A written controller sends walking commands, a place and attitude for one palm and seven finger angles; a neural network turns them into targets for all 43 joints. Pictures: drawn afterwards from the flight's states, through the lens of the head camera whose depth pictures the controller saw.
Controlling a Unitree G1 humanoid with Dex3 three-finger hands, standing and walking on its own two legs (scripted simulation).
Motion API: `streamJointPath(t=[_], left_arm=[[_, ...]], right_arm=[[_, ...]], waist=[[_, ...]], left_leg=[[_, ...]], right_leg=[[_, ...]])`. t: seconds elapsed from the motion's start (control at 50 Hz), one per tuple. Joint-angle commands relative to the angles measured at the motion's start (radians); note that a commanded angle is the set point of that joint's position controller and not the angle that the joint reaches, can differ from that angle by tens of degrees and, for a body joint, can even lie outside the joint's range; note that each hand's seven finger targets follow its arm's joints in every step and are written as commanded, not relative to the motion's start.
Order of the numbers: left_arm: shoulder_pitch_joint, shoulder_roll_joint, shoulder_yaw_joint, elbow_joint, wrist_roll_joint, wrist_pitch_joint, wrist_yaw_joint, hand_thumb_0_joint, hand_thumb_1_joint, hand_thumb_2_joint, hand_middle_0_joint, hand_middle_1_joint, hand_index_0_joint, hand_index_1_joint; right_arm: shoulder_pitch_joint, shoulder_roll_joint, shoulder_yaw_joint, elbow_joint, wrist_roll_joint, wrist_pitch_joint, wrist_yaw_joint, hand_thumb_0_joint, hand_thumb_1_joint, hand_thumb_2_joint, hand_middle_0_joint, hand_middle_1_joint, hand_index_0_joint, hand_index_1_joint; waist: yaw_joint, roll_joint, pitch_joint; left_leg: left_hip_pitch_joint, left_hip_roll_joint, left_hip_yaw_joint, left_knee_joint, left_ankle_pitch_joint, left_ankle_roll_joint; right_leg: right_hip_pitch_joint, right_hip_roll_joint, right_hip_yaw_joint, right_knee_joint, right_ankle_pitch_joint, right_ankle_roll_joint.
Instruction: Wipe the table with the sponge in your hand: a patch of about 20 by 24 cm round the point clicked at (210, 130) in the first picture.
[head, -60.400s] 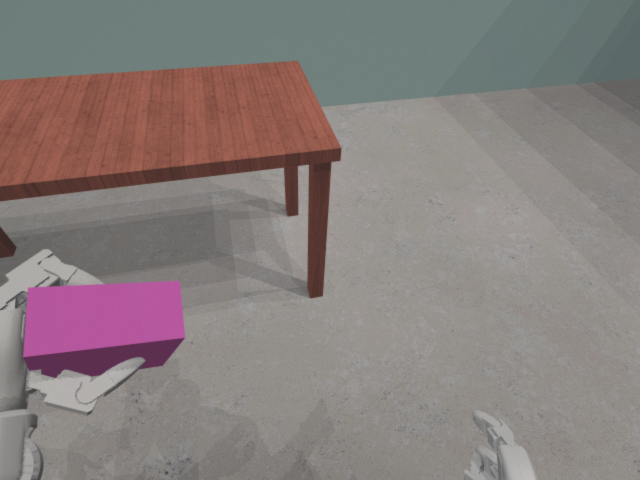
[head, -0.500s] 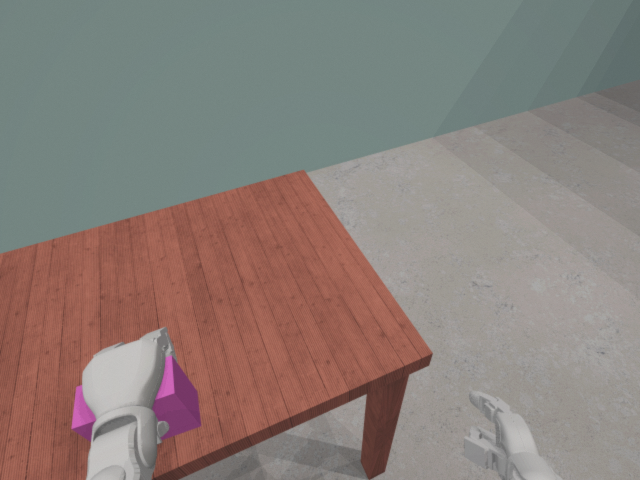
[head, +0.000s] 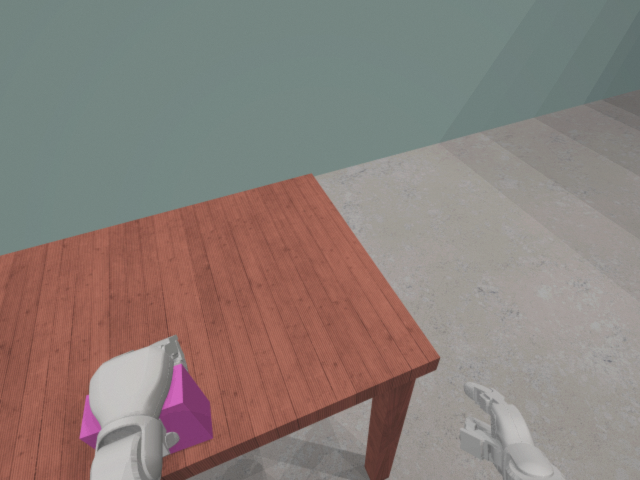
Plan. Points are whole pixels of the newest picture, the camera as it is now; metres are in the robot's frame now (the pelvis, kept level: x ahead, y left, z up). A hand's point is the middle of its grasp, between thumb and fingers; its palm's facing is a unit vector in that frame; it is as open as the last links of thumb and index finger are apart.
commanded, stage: lift the sponge slowly off the table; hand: left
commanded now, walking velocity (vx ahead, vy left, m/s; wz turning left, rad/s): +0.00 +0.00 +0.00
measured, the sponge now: (158, 423) +0.18 +0.26 -0.04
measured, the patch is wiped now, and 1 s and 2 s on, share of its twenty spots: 1.00 1.00 1.00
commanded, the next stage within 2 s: bring the sponge back beside the body in 1.66 s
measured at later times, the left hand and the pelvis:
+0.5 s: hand (156, 399) +0.19 +0.23 +0.03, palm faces +0.01 -0.19 -0.98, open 9.5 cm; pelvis -0.01 -0.01 +0.01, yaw +0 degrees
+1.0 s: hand (142, 387) +0.19 +0.24 +0.07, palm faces +0.04 -0.17 -0.99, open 9.5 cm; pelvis -0.02 -0.03 +0.01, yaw +0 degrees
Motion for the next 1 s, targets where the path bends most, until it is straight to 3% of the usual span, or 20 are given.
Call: streamJointPath(t=[0.0,0.08,0.1,0.14,0.16,0.18,0.2,0.32,0.34,0.4,0.48,0.56,0.76,0.78,0.8,0.88,0.9,0.92,0.94,0.98], left_arm=[[-0.069,0.078,0.035,-0.224,-0.001,-0.01,0.005,0.0,0.1,1.3,-1.2,-1.6,-1.2,-1.6],[-0.085,0.163,0.121,-0.23,0.003,-0.014,0.012,0.0,0.1,1.3,-1.2,-1.6,-1.2,-1.6],[-0.094,0.136,0.098,-0.232,0.004,-0.013,0.011,0.0,0.1,1.3,-1.2,-1.6,-1.2,-1.6],[-0.13,0.158,0.119,-0.222,0.01,-0.011,0.012,0.0,0.1,1.3,-1.2,-1.6,-1.2,-1.6],[-0.144,0.155,0.113,-0.228,0.012,-0.008,0.011,0.0,0.1,1.3,-1.2,-1.6,-1.2,-1.6],[-0.17,0.195,0.151,-0.254,0.015,-0.006,0.012,0.0,0.1,1.3,-1.2,-1.6,-1.2,-1.6],[-0.164,0.162,0.121,-0.276,0.016,-0.007,0.01,0.0,0.1,1.3,-1.2,-1.6,-1.2,-1.6],[-0.137,0.187,0.135,-0.3,0.003,-0.011,-0.014,0.0,0.1,1.3,-1.2,-1.6,-1.2,-1.6],[-0.144,0.16,0.106,-0.303,0.002,-0.01,-0.022,0.0,0.1,1.3,-1.2,-1.6,-1.2,-1.6],[-0.157,0.167,0.116,-0.307,0.001,0.0,-0.033,0.0,0.1,1.3,-1.2,-1.6,-1.2,-1.6],[-0.112,0.21,0.161,-0.335,-0.006,-0.002,-0.041,0.0,0.1,1.3,-1.2,-1.6,-1.2,-1.6],[-0.083,0.202,0.153,-0.365,-0.018,-0.005,-0.046,0.0,0.1,1.3,-1.2,-1.6,-1.2,-1.6],[-0.195,0.244,0.18,-0.364,-0.027,0.024,-0.076,0.0,0.1,1.3,-1.2,-1.6,-1.2,-1.6],[-0.222,0.256,0.188,-0.388,-0.022,0.027,-0.083,0.0,0.1,1.3,-1.2,-1.6,-1.2,-1.6],[-0.222,0.225,0.157,-0.383,-0.027,0.027,-0.09,0.0,0.1,1.3,-1.2,-1.6,-1.2,-1.6],[-0.236,0.27,0.193,-0.365,-0.017,0.024,-0.112,0.0,0.1,1.3,-1.2,-1.6,-1.2,-1.6],[-0.213,0.25,0.178,-0.369,-0.024,0.02,-0.116,0.0,0.1,1.3,-1.2,-1.6,-1.2,-1.6],[-0.208,0.272,0.199,-0.359,-0.023,0.018,-0.118,0.0,0.1,1.3,-1.2,-1.6,-1.2,-1.6],[-0.22,0.242,0.169,-0.364,-0.025,0.018,-0.125,0.0,0.1,1.3,-1.2,-1.6,-1.2,-1.6],[-0.219,0.266,0.193,-0.403,-0.021,0.021,-0.128,0.0,0.1,1.3,-1.2,-1.6,-1.2,-1.6]], right_arm=[[-0.223,-0.097,-0.031,-0.184,-0.002,-0.057,0.001,0.0,-0.9,-0.9,0.2,0.3,0.2,0.3],[-0.232,-0.107,-0.025,-0.17,-0.007,-0.056,-0.003,0.0,-0.9,-0.9,0.2,0.3,0.2,0.3],[-0.233,-0.098,-0.023,-0.171,-0.007,-0.056,-0.005,0.0,-0.9,-0.9,0.2,0.3,0.2,0.3],[-0.237,-0.103,-0.021,-0.163,-0.009,-0.055,-0.012,0.0,-0.9,-0.9,0.2,0.3,0.2,0.3],[-0.245,-0.102,-0.02,-0.163,-0.01,-0.056,-0.015,0.0,-0.9,-0.9,0.2,0.3,0.2,0.3],[-0.25,-0.108,-0.023,-0.161,-0.012,-0.055,-0.017,0.0,-0.9,-0.9,0.2,0.3,0.2,0.3],[-0.25,-0.1,-0.022,-0.166,-0.012,-0.057,-0.017,0.0,-0.9,-0.9,0.2,0.3,0.2,0.3],[-0.252,-0.101,-0.021,-0.161,-0.015,-0.064,-0.022,0.0,-0.9,-0.9,0.2,0.3,0.2,0.3],[-0.256,-0.1,-0.019,-0.164,-0.016,-0.064,-0.022,0.0,-0.9,-0.9,0.2,0.3,0.2,0.3],[-0.262,-0.101,-0.02,-0.164,-0.015,-0.063,-0.023,0.0,-0.9,-0.9,0.2,0.3,0.2,0.3],[-0.278,-0.106,-0.017,-0.169,-0.014,-0.063,-0.019,0.0,-0.9,-0.9,0.2,0.3,0.2,0.3],[-0.277,-0.101,-0.017,-0.17,-0.014,-0.059,-0.016,0.0,-0.9,-0.9,0.2,0.3,0.2,0.3],[-0.299,-0.11,-0.007,-0.161,-0.014,-0.055,-0.042,0.0,-0.9,-0.9,0.2,0.3,0.2,0.3],[-0.309,-0.11,-0.008,-0.168,-0.014,-0.058,-0.044,0.0,-0.9,-0.9,0.2,0.3,0.2,0.3],[-0.302,-0.106,-0.01,-0.17,-0.014,-0.06,-0.047,0.0,-0.9,-0.9,0.2,0.3,0.2,0.3],[-0.305,-0.114,-0.005,-0.165,-0.016,-0.066,-0.05,0.0,-0.9,-0.9,0.2,0.3,0.2,0.3],[-0.301,-0.109,-0.008,-0.169,-0.015,-0.067,-0.05,0.0,-0.9,-0.9,0.2,0.3,0.2,0.3],[-0.299,-0.111,-0.005,-0.165,-0.014,-0.067,-0.05,0.0,-0.9,-0.9,0.2,0.3,0.2,0.3],[-0.301,-0.111,-0.004,-0.168,-0.014,-0.067,-0.05,0.0,-0.9,-0.9,0.2,0.3,0.2,0.3],[-0.312,-0.113,-0.005,-0.178,-0.016,-0.07,-0.047,0.0,-0.9,-0.9,0.2,0.3,0.2,0.3]], waist=[[0.005,-0.041,-0.125],[0.014,-0.052,-0.112],[0.007,-0.061,-0.108],[0.006,-0.072,-0.081],[0.008,-0.048,-0.082],[0.012,-0.035,-0.097],[0.009,-0.011,-0.12],[0.009,-0.022,-0.106],[0.004,-0.032,-0.087],[0.006,-0.029,-0.083],[0.023,-0.034,-0.095],[0.019,-0.048,-0.083],[0.004,-0.023,-0.012],[0.007,-0.024,-0.029],[-0.001,-0.018,-0.026],[0.005,-0.029,-0.04],[0.005,-0.027,-0.056],[0.01,-0.031,-0.042],[0.003,-0.04,-0.039],[0.015,-0.015,-0.054]], left_leg=[[0.031,0.06,-0.114,-0.076,0.363,-0.025],[0.022,0.056,-0.112,-0.087,0.347,-0.026],[0.018,0.052,-0.102,-0.088,0.339,-0.023],[0.011,0.049,-0.1,-0.098,0.308,-0.022],[0.021,0.046,-0.095,-0.099,0.307,-0.018],[0.032,0.049,-0.103,-0.103,0.303,-0.018],[0.043,0.046,-0.095,-0.1,0.321,-0.015],[0.068,0.042,-0.092,-0.104,0.338,-0.011],[0.065,0.04,-0.094,-0.109,0.333,-0.013],[0.068,0.043,-0.094,-0.123,0.309,-0.009],[0.078,0.039,-0.095,-0.127,0.331,-0.011],[0.08,0.038,-0.085,-0.127,0.348,-0.013],[0.097,0.032,-0.081,-0.155,0.258,-0.005],[0.111,0.031,-0.089,-0.159,0.252,-0.001],[0.109,0.03,-0.078,-0.157,0.246,0.002],[0.114,0.027,-0.085,-0.162,0.251,-0.001],[0.107,0.026,-0.077,-0.162,0.249,0.001],[0.105,0.028,-0.081,-0.165,0.256,-0.003],[0.102,0.027,-0.081,-0.167,0.254,-0.004],[0.114,0.028,-0.089,-0.171,0.264,-0.004]], right_leg=[[0.098,-0.018,0.061,-0.035,0.294,-0.063],[0.125,-0.014,0.093,-0.05,0.325,-0.068],[0.134,-0.02,0.083,-0.052,0.325,-0.063],[0.126,-0.02,0.091,-0.071,0.29,-0.063],[0.128,-0.022,0.092,-0.078,0.29,-0.063],[0.138,-0.016,0.11,-0.083,0.275,-0.068],[0.151,-0.021,0.093,-0.075,0.292,-0.065],[0.168,-0.022,0.106,-0.101,0.317,-0.065],[0.161,-0.023,0.104,-0.107,0.305,-0.064],[0.162,-0.02,0.104,-0.119,0.255,-0.064],[0.199,-0.02,0.132,-0.123,0.307,-0.068],[0.209,-0.028,0.127,-0.125,0.351,-0.063],[0.173,-0.032,0.138,-0.195,0.17,-0.057],[0.174,-0.025,0.155,-0.203,0.145,-0.06],[0.175,-0.031,0.141,-0.203,0.136,-0.055],[0.186,-0.026,0.159,-0.212,0.139,-0.058],[0.205,-0.033,0.142,-0.203,0.145,-0.053],[0.199,-0.032,0.138,-0.204,0.151,-0.055],[0.197,-0.033,0.135,-0.205,0.151,-0.052],[0.202,-0.026,0.152,-0.204,0.158,-0.059]])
